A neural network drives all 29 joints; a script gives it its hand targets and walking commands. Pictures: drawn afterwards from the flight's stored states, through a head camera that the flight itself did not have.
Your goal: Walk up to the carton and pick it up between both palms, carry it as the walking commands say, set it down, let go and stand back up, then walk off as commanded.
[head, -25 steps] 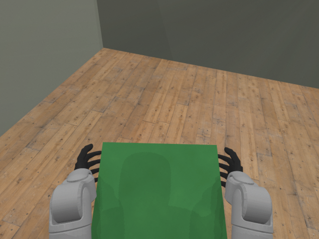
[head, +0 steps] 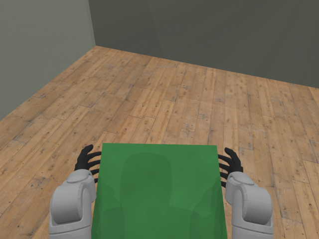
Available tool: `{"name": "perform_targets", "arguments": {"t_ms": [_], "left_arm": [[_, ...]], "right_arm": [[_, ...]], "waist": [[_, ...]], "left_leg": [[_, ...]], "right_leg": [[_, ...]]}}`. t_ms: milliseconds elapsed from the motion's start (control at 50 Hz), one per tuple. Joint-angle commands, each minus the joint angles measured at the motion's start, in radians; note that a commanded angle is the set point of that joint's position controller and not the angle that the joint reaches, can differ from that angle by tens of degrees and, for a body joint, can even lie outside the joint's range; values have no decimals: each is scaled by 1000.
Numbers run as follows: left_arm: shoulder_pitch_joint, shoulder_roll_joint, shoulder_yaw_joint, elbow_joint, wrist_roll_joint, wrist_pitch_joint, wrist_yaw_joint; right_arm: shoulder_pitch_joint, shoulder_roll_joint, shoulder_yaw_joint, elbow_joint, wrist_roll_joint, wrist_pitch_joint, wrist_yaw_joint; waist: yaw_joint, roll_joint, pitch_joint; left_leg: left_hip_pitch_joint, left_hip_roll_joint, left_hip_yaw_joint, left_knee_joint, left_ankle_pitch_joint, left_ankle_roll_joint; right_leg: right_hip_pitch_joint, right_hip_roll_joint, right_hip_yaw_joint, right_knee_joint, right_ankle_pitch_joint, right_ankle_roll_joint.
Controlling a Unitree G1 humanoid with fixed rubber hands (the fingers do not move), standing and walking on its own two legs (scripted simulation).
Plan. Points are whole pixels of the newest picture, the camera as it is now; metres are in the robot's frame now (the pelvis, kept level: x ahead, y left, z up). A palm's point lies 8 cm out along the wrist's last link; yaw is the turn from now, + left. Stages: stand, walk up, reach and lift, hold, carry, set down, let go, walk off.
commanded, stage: carry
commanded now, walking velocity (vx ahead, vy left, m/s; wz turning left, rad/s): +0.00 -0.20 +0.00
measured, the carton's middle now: (158, 196) +0.27 +0.01 -0.03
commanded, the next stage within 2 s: none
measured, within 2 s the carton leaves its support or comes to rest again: neither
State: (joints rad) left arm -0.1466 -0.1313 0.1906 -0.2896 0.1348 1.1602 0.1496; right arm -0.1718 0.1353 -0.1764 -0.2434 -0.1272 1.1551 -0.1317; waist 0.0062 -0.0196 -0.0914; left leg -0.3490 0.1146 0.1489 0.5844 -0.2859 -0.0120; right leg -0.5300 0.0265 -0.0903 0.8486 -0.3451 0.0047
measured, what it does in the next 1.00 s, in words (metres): steps to the right: right foot, then left foot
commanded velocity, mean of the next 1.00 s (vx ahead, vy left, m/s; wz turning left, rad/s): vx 0.00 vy -0.14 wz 0.00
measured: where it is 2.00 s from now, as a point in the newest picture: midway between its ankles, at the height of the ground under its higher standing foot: outside the picture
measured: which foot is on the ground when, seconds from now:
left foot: down 0.00-0.14, up 0.16-0.38, down 0.40-0.66, up 0.68-0.94, down 0.96-1.00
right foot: up 0.00-0.12, down 0.14-0.42, up 0.44-0.62, down 0.64-1.00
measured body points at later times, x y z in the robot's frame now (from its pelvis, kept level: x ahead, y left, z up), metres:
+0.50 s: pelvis -0.06 -0.15 +0.00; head -0.07 -0.13 +0.45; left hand +0.21 +0.04 +0.06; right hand +0.22 -0.31 +0.07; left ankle -0.06 -0.03 -0.73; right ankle -0.02 -0.22 -0.70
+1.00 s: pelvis -0.13 -0.28 +0.00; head -0.14 -0.27 +0.45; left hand +0.14 -0.10 +0.06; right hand +0.15 -0.45 +0.07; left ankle -0.14 -0.19 -0.73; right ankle -0.05 -0.34 -0.73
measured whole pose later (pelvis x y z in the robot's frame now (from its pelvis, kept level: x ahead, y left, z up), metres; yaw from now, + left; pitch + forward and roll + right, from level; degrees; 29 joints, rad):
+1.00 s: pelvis -0.13 -0.28 +0.00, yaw +2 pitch +3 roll +0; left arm -0.16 -0.13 0.19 -0.28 0.15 1.15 0.12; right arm -0.16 0.13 -0.18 -0.28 -0.11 1.16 -0.15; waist -0.01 -0.04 -0.09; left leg -0.30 0.03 0.15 0.56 -0.31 0.02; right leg -0.42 0.02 -0.18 0.51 -0.15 -0.07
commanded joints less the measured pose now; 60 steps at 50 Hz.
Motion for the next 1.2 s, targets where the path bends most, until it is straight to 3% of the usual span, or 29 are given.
{"name": "perform_targets", "arguments": {"t_ms": [0, 60, 100, 120, 140, 160, 200, 260, 360, 380, 400, 420, 440, 460, 520, 560, 600, 620, 640, 660, 680, 760, 880, 920, 940, 960, 980, 1080, 1180], "left_arm": [[-591, -921, -818, -65, -472, 5, -374], [-540, -907, -816, -60, -472, 17, -371], [-484, -892, -799, -31, -469, 26, -373], [-479, -885, -797, -25, -469, 29, -376], [-471, -883, -782, 1, -452, 26, -378], [-473, -900, -779, -1, -454, 23, -378], [-494, -922, -754, -14, -438, 18, -376], [-516, -935, -750, -35, -420, 4, -362], [-483, -932, -770, -42, -418, 3, -350], [-482, -927, -769, -33, -419, 5, -349], [-495, -928, -779, -41, -428, 11, -353], [-562, -923, -805, -76, -441, 14, -359], [-596, -927, -813, -85, -450, 10, -363], [-594, -930, -813, -74, -456, 9, -367], [-588, -916, -819, -82, -473, 11, -370], [-554, -905, -817, -78, -472, 20, -367], [-494, -890, -800, -49, -469, 30, -368], [-473, -881, -794, -36, -467, 33, -370], [-472, -879, -793, -29, -466, 37, -374], [-448, -884, -776, 5, -448, 29, -375], [-476, -903, -776, -12, -458, 29, -376], [-510, -931, -745, -37, -427, 9, -364], [-482, -924, -762, -51, -418, 3, -355], [-465, -917, -764, -35, -418, 7, -354], [-467, -911, -760, -31, -417, 7, -354], [-494, -910, -773, -48, -428, 10, -357], [-543, -914, -785, -73, -441, 11, -360], [-550, -881, -785, -25, -463, 33, -373], [-544, -881, -765, 14, -457, 41, -384]], "right_arm": [[-540, 903, 746, -96, 438, 6, 363], [-489, 867, 735, -100, 419, 18, 353], [-443, 846, 726, -86, 398, 26, 349], [-447, 836, 726, -91, 395, 28, 347], [-460, 830, 741, -103, 397, 33, 352], [-505, 840, 751, -107, 418, 32, 356], [-549, 878, 773, -112, 450, 25, 365], [-587, 887, 785, -129, 490, 22, 374], [-555, 869, 779, -114, 494, 31, 374], [-546, 864, 771, -99, 488, 33, 376], [-500, 858, 753, -67, 451, 28, 374], [-487, 869, 738, -44, 440, 22, 375], [-508, 887, 737, -65, 446, 21, 376], [-508, 894, 736, -65, 438, 21, 373], [-532, 887, 741, -112, 437, 12, 361], [-495, 861, 734, -115, 423, 20, 354], [-444, 841, 722, -96, 399, 29, 347], [-427, 831, 720, -94, 390, 32, 346], [-428, 818, 724, -99, 386, 32, 344], [-476, 817, 744, -123, 401, 37, 352], [-501, 839, 751, -110, 416, 34, 355], [-572, 882, 783, -139, 481, 21, 370], [-546, 861, 788, -131, 487, 29, 367], [-517, 857, 779, -105, 477, 33, 370], [-521, 858, 776, -94, 476, 34, 373], [-490, 853, 756, -64, 445, 27, 372], [-486, 858, 741, -58, 439, 23, 373], [-506, 850, 727, -62, 424, 27, 362], [-531, 853, 741, -50, 432, 34, 364]], "waist": [[-9, 197, -201], [-19, 264, -253], [-13, 209, -303], [-9, 104, -314], [-8, -181, -305], [0, -295, -302], [1, -184, -297], [3, -122, -286], [-6, -89, -326], [-12, -9, -315], [-22, 211, -288], [-25, 349, -212], [-23, 244, -184], [-17, 147, -175], [-10, 212, -196], [-21, 268, -233], [-11, 246, -285], [-10, 183, -304], [-8, 39, -316], [3, -261, -293], [0, -285, -294], [3, -118, -291], [11, -114, -317], [-1, -69, -323], [2, -37, -308], [-6, 89, -275], [-8, 157, -232], [-1, 14, -208], [-5, -66, -207]], "left_leg": [[126, 238, -134, -182, 376, 66], [184, 235, -126, -107, 565, 57], [136, 188, -84, -2, 495, -6], [35, 159, -70, 80, 313, -50], [-171, 34, 18, 182, -88, -108], [-215, 6, 6, 346, -366, -100], [-222, -8, -42, 480, -342, -67], [-191, -18, -27, 403, -225, -55], [90, -23, -4, -103, -47, 8], [228, 67, -115, -229, 21, 26], [306, 341, -465, -281, -45, 121], [219, 482, -575, -342, 79, 217], [165, 451, -502, -311, 159, 227], [126, 390, -375, -289, 166, 180], [128, 226, -119, -169, 395, 61], [182, 236, -128, -121, 555, 62], [177, 207, -98, -33, 558, 20], [121, 176, -72, 39, 481, -21], [-32, 130, -63, 104, 207, -69], [-210, 2, 40, 239, -244, -115], [-217, 9, -13, 403, -401, -96], [-231, -6, -44, 484, -239, -64], [-36, -54, -41, 119, -195, -12], [115, -45, -22, -149, -33, 9], [194, 12, -94, -224, -14, 23], [193, 130, -254, -217, -92, 63], [130, 180, -302, -288, -163, 83], [16, 22, -81, -125, -144, 2], [113, -66, -5, -67, -131, 19]], "right_leg": [[38, -72, 59, -50, -7, 26], [107, -31, -38, -235, -6, 32], [264, -44, -50, -426, 117, 17], [362, -130, 45, -487, 236, 7], [431, -306, 249, -451, 531, -77], [403, -335, 265, -426, 653, -161], [382, -305, 201, -421, 593, -193], [350, -265, 153, -435, 377, -186], [312, -232, 147, -446, 229, -159], [196, -195, 121, -371, 171, -109], [-28, -112, 61, -217, 55, -17], [-126, -68, 41, -9, -103, 21], [-102, -75, 135, 125, -81, 27], [-60, -90, 156, 160, -34, 26], [44, -61, 44, -56, -12, 31], [73, -37, -16, -163, -49, 35], [195, -27, -64, -365, 70, 26], [289, -63, -28, -457, 135, 17], [402, -173, 100, -481, 327, -8], [430, -338, 290, -461, 586, -111], [408, -334, 262, -420, 705, -173], [388, -281, 171, -435, 427, -177], [379, -305, 244, -531, 195, -167], [354, -287, 222, -529, 154, -122], [295, -260, 210, -507, 122, -75], [194, -189, 151, -475, 122, 7], [205, -153, 103, -423, 127, 12], [315, -198, 188, -572, 51, 5], [276, -212, 168, -739, -88, 77]]}}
